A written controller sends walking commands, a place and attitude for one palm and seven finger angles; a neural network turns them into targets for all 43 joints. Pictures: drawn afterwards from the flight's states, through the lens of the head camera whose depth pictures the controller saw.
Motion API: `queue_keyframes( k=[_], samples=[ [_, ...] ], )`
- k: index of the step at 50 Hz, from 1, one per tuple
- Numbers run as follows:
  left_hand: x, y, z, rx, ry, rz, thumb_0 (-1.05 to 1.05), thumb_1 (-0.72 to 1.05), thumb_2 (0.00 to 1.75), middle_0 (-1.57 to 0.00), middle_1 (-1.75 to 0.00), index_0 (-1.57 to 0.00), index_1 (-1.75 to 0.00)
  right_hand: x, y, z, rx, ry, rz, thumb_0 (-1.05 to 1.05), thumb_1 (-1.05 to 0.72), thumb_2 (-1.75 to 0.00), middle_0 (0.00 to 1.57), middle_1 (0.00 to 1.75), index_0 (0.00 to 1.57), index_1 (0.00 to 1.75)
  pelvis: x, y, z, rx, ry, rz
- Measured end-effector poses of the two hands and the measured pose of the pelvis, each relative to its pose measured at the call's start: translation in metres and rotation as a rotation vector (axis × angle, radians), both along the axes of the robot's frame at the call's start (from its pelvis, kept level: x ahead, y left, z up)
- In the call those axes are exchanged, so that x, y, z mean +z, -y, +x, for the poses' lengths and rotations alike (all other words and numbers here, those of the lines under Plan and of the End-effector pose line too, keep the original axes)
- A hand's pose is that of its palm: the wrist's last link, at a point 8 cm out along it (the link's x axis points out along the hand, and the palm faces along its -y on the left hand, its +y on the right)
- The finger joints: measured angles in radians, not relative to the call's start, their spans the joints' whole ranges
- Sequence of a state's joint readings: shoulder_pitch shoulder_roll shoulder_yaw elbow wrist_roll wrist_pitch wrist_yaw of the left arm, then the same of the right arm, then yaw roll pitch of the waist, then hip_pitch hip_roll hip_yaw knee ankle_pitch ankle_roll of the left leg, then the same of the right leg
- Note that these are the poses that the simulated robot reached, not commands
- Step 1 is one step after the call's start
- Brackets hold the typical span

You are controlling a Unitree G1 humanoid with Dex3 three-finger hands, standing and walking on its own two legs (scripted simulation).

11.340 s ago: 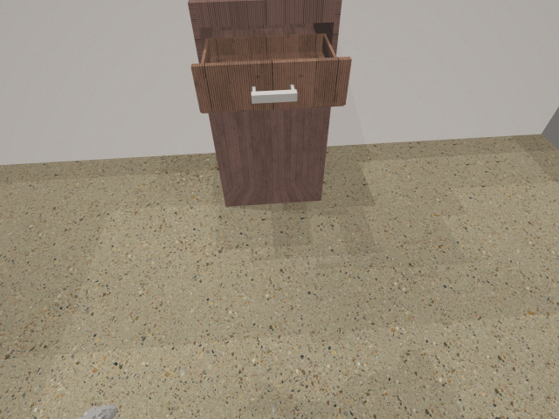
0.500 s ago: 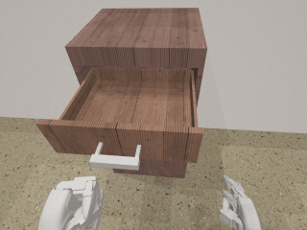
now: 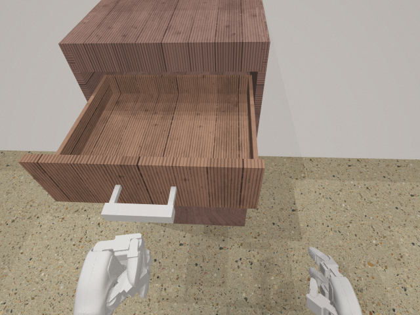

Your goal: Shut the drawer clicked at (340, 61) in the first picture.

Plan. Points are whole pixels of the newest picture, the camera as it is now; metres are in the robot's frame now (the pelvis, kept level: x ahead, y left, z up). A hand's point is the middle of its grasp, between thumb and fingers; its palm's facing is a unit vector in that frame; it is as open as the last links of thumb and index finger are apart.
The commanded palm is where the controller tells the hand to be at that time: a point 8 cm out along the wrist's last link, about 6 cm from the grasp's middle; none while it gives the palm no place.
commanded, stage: bring the fist close to the handle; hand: left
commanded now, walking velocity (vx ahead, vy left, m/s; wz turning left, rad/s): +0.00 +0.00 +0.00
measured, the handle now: (142, 202) +0.31 +0.15 +0.06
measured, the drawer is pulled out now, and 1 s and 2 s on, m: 0.30 0.30 0.20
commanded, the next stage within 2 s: push the drawer shut in 0.80 s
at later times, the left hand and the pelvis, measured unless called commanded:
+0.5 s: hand (157, 254) +0.22 +0.10 +0.06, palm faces -0.02 -1.00 -0.01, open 3.3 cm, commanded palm +0.18 +0.16 +0.06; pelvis +0.01 +0.00 -0.01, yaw +0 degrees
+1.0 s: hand (158, 251) +0.22 +0.10 +0.06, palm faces -0.03 -1.00 -0.01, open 3.3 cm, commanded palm +0.20 +0.16 +0.06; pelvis +0.00 +0.01 -0.02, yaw +0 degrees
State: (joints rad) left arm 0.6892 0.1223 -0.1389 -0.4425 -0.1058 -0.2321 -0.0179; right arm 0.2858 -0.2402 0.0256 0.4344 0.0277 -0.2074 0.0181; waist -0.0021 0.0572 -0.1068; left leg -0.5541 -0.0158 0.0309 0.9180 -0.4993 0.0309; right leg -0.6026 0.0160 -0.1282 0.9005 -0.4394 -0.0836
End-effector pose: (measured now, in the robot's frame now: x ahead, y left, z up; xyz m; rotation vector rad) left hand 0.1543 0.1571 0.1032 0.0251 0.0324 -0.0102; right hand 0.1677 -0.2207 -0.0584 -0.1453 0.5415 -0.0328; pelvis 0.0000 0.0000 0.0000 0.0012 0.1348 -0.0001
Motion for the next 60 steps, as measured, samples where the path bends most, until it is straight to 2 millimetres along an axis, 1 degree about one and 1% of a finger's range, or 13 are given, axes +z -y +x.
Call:
queue_keyframes(
  k=[6, 12, 24, 26, 32, 40, 47, 50, 54, 60],
  samples=[
    [-0.009, 0.000, 0.014, 0.004, 0.021, 0.004, 0.02, 0.90, 0.90, -1.40, -1.60, -1.40, -1.60, -0.007, 0.006, -0.001, 0.002, -0.031, -0.014, 0.01, -0.90, -0.90, 0.20, 0.30, 0.20, 0.30, -0.004, 0.003, 0.001, 0.002, -0.027, 0.002],
    [-0.025, 0.001, 0.025, -0.003, -0.012, 0.000, 0.02, 0.90, 0.90, -1.40, -1.60, -1.40, -1.60, -0.012, 0.010, 0.001, -0.005, -0.057, -0.022, 0.01, -0.90, -0.90, 0.20, 0.30, 0.20, 0.30, -0.006, 0.004, 0.004, 0.003, -0.051, 0.003],
    [-0.044, 0.000, 0.042, -0.008, -0.004, -0.012, 0.02, 0.90, 0.90, -1.40, -1.60, -1.40, -1.60, -0.022, 0.007, 0.004, -0.004, -0.092, -0.033, 0.01, -0.90, -0.90, 0.20, 0.30, 0.20, 0.30, -0.014, 0.000, 0.006, 0.003, -0.091, -0.001],
    [-0.045, 0.000, 0.043, -0.014, -0.007, -0.012, 0.02, 0.90, 0.90, -1.40, -1.60, -1.40, -1.60, -0.023, 0.006, 0.004, -0.007, -0.096, -0.028, 0.01, -0.90, -0.90, 0.20, 0.30, 0.20, 0.30, -0.014, -0.001, 0.006, 0.001, -0.093, -0.002],
    [-0.037, 0.000, 0.039, -0.010, 0.007, -0.012, 0.02, 0.90, 0.90, -1.40, -1.60, -1.40, -1.60, -0.024, -0.001, 0.003, -0.015, -0.097, -0.011, 0.01, -0.90, -0.90, 0.20, 0.30, 0.20, 0.30, -0.014, -0.005, 0.008, -0.002, -0.091, -0.003],
    [-0.045, 0.002, 0.039, -0.019, -0.015, -0.016, 0.02, 0.90, 0.90, -1.40, -1.60, -1.40, -1.60, -0.024, -0.007, 0.002, 0.001, -0.104, -0.019, 0.01, -0.90, -0.90, 0.20, 0.30, 0.20, 0.30, -0.016, -0.008, 0.004, 0.000, -0.093, -0.007],
    [-0.038, 0.001, 0.042, -0.012, 0.018, -0.015, 0.02, 0.90, 0.90, -1.40, -1.60, -1.40, -1.60, -0.023, -0.008, 0.001, -0.002, -0.100, -0.019, 0.01, -0.90, -0.90, 0.20, 0.30, 0.20, 0.30, -0.017, -0.010, 0.004, -0.001, -0.092, -0.010],
    [-0.038, 0.003, 0.045, -0.015, 0.026, -0.016, 0.02, 0.90, 0.90, -1.40, -1.60, -1.40, -1.60, -0.023, -0.008, 0.000, 0.000, -0.103, -0.021, 0.01, -0.90, -0.90, 0.20, 0.30, 0.20, 0.30, -0.017, -0.011, 0.004, 0.001, -0.091, -0.010],
    [-0.043, 0.007, 0.053, -0.037, 0.015, -0.005, 0.02, 0.90, 0.90, -1.40, -1.60, -1.40, -1.60, -0.025, -0.008, -0.002, 0.001, -0.117, -0.028, 0.01, -0.90, -0.90, 0.20, 0.30, 0.20, 0.30, -0.017, -0.011, 0.002, 0.001, -0.091, -0.010],
    [-0.045, 0.007, 0.063, -0.038, 0.006, 0.007, 0.02, 0.88, 0.90, -1.40, -1.60, -1.40, -1.60, -0.027, -0.006, -0.007, -0.008, -0.140, -0.027, 0.01, -0.90, -0.90, 0.20, 0.30, 0.20, 0.30, -0.016, -0.010, 0.002, 0.001, -0.090, -0.009]
  ],
)
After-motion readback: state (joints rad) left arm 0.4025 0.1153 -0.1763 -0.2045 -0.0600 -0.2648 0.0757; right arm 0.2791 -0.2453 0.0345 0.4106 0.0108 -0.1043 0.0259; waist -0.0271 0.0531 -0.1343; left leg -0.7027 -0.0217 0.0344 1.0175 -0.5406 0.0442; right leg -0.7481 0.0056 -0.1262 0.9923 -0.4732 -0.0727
